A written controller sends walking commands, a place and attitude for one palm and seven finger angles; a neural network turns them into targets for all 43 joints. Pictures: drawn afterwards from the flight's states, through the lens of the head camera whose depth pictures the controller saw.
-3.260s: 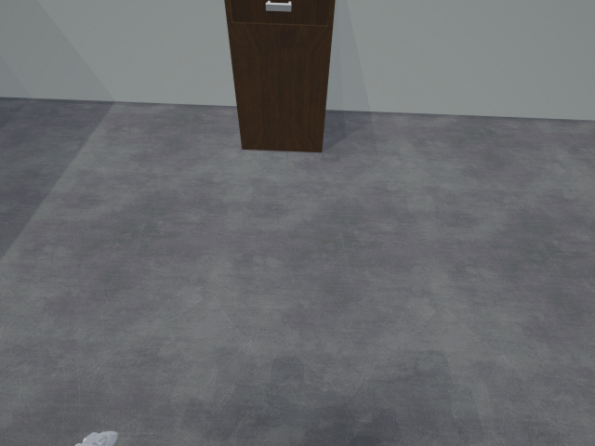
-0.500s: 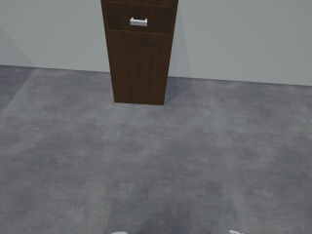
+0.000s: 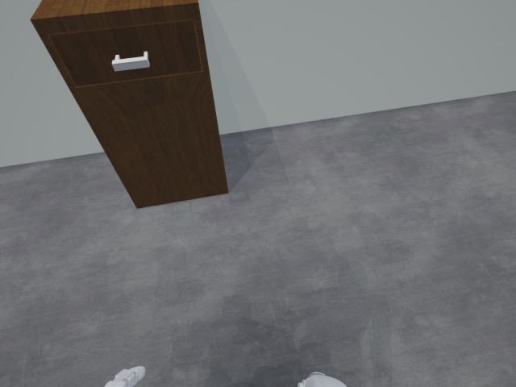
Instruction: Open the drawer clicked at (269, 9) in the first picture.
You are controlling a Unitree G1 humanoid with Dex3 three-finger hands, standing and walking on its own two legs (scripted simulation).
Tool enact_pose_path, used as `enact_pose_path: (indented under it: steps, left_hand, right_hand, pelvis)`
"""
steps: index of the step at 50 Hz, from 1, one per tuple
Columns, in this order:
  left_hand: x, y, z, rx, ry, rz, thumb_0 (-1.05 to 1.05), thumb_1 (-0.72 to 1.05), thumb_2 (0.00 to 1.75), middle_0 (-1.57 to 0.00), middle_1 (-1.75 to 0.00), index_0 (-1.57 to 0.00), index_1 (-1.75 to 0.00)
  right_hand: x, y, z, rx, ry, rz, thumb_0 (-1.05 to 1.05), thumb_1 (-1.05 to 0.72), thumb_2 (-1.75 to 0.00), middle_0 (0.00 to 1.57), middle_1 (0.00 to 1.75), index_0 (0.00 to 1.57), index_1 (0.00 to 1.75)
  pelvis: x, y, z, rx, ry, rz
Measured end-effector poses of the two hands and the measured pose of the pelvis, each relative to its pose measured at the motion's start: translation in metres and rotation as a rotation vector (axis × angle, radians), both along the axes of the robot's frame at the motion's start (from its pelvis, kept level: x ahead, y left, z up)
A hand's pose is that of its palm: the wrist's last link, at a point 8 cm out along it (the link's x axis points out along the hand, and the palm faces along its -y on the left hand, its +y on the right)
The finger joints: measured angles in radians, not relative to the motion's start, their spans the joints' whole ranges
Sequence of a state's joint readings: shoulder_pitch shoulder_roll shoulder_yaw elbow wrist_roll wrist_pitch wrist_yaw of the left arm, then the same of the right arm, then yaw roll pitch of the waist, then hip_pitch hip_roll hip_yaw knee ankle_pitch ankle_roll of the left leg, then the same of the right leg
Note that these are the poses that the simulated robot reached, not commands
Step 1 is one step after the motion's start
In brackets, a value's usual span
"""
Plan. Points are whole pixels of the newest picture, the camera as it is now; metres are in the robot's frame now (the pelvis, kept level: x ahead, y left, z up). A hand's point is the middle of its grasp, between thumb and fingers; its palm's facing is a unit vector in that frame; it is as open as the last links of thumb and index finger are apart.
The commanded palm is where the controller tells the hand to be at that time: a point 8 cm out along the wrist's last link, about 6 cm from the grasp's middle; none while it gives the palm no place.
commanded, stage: walk to a spot facing it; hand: left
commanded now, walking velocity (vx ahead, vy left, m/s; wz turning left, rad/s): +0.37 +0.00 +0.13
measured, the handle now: (131, 59) +0.97 +0.41 +0.00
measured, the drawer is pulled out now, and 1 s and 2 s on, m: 0.00 0.00 0.00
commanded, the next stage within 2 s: turn to face it in 0.22 s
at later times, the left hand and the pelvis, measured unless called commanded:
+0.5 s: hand out of the picture +0.14 +0.22 -0.18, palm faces +0.16 -0.98 -0.14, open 7.4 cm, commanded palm none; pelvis +0.20 +0.06 +0.01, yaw +5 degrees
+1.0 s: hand (156, 315) +0.26 +0.21 -0.14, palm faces +0.24 -0.95 -0.21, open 7.3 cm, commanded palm none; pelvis +0.30 +0.04 +0.03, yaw +9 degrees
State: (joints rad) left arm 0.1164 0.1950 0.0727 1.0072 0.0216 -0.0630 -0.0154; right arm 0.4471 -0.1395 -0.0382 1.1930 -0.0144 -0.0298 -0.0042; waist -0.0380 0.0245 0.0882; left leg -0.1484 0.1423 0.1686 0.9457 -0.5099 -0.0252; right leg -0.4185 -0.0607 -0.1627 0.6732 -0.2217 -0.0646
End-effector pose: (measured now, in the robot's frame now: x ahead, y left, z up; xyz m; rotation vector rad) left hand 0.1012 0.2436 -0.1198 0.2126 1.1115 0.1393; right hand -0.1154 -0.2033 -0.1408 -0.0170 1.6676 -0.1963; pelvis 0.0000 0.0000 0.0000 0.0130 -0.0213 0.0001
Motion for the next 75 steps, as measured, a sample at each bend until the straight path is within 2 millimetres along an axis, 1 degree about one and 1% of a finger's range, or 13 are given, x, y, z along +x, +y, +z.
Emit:
enact_pose_path:
  steps: [5, 13, 19, 22, 28, 35, 42, 46, 52, 58, 63, 67, 75]
  left_hand:
    - [0.015, -0.016, 0.008, -0.020, 0.049, 0.027, 0.00, 0.91, 0.90, -0.20, -0.30, -0.20, -0.30]
    - [0.015, -0.008, 0.006, -0.051, 0.167, 0.111, 0.00, 0.94, 0.90, -0.20, -0.30, -0.20, -0.30]
    - [0.010, 0.003, -0.017, -0.119, 0.291, 0.206, 0.00, 0.91, 0.90, -0.20, -0.30, -0.20, -0.30]
    - [0.013, 0.014, -0.031, -0.138, 0.360, 0.232, 0.00, 0.91, 0.90, -0.20, -0.30, -0.20, -0.30]
    - [0.063, 0.039, -0.021, -0.114, 0.320, 0.236, 0.01, 0.91, 0.90, -0.20, -0.30, -0.20, -0.30]
    - [0.130, 0.050, -0.005, -0.074, 0.182, 0.227, 0.00, 0.91, 0.90, -0.19, -0.30, -0.20, -0.30]
    - [0.168, 0.039, 0.004, -0.027, 0.124, 0.201, 0.00, 0.92, 0.90, -0.19, -0.30, -0.20, -0.30]
    - [0.165, 0.026, 0.009, -0.029, 0.128, 0.249, 0.00, 0.92, 0.90, -0.20, -0.30, -0.20, -0.30]
    - [0.137, 0.006, 0.013, -0.079, 0.275, 0.308, 0.00, 0.91, 0.90, -0.20, -0.30, -0.20, -0.30]
    - [0.116, -0.002, 0.009, -0.153, 0.414, 0.382, 0.00, 0.90, 0.90, -0.20, -0.30, -0.20, -0.30]
    - [0.117, 0.014, -0.010, -0.205, 0.520, 0.407, 0.00, 0.90, 0.90, -0.20, -0.30, -0.20, -0.30]
    - [0.161, 0.045, -0.014, -0.176, 0.500, 0.350, 0.01, 0.90, 0.90, -0.20, -0.30, -0.20, -0.30]
    - [0.321, 0.100, 0.003, -0.054, 0.194, 0.251, 0.01, 0.91, 0.90, -0.19, -0.30, -0.20, -0.30]
  right_hand:
    - [0.100, -0.017, 0.006, -0.029, -0.161, 0.029, 0.01, -0.91, -0.89, 0.20, 0.30, 0.20, 0.30]
    - [0.265, -0.024, 0.027, -0.078, -0.399, 0.130, 0.01, -0.93, -0.89, 0.20, 0.30, 0.19, 0.30]
    - [0.371, 0.001, 0.032, -0.105, -0.478, 0.253, 0.01, -0.93, -0.90, 0.20, 0.30, 0.19, 0.30]
    - [0.409, 0.019, 0.028, -0.125, -0.520, 0.287, 0.01, -0.92, -0.90, 0.20, 0.30, 0.19, 0.30]
    - [0.428, 0.046, 0.034, -0.115, -0.496, 0.276, 0.00, -0.93, -0.89, 0.20, 0.30, 0.20, 0.30]
    - [0.434, 0.044, 0.031, -0.092, -0.439, 0.275, 0.00, -0.95, -0.89, 0.20, 0.30, 0.20, 0.30]
    - [0.426, 0.031, 0.008, -0.032, -0.371, 0.222, 0.00, -0.93, -0.89, 0.20, 0.30, 0.20, 0.30]
    - [0.427, 0.027, 0.004, 0.000, -0.294, 0.235, 0.01, -0.92, -0.89, 0.20, 0.30, 0.20, 0.30]
    - [0.463, 0.030, 0.017, 0.002, -0.290, 0.257, 0.01, -0.91, -0.89, 0.20, 0.30, 0.20, 0.30]
    - [0.525, 0.050, 0.022, -0.020, -0.312, 0.331, 0.01, -0.92, -0.90, 0.20, 0.30, 0.19, 0.30]
    - [0.589, 0.082, 0.016, -0.056, -0.425, 0.372, 0.01, -0.92, -0.90, 0.20, 0.30, 0.19, 0.30]
    - [0.609, 0.098, 0.021, -0.066, -0.471, 0.324, 0.01, -0.92, -0.89, 0.20, 0.30, 0.20, 0.30]
    - [0.607, 0.095, 0.019, -0.047, -0.377, 0.264, 0.00, -0.94, -0.89, 0.20, 0.30, 0.20, 0.30]
  pelvis:
    - [0.040, -0.005, 0.016, -0.014, 0.001, 0.003]
    - [0.108, 0.007, 0.026, -0.034, 0.011, 0.040]
    - [0.164, 0.035, 0.015, -0.056, -0.001, 0.076]
    - [0.188, 0.051, 0.004, -0.050, -0.007, 0.077]
    - [0.212, 0.065, 0.015, -0.039, -0.007, 0.096]
    - [0.234, 0.065, 0.022, -0.021, 0.003, 0.129]
    - [0.263, 0.049, 0.016, 0.007, -0.003, 0.137]
    - [0.283, 0.043, 0.020, -0.005, -0.007, 0.151]
    - [0.312, 0.047, 0.029, -0.005, 0.010, 0.175]
    - [0.343, 0.069, 0.027, -0.013, 0.019, 0.197]
    - [0.373, 0.099, 0.008, -0.028, 0.014, 0.186]
    - [0.393, 0.109, 0.011, -0.006, 0.007, 0.157]
    - [0.438, 0.111, 0.023, 0.016, 0.010, 0.148]
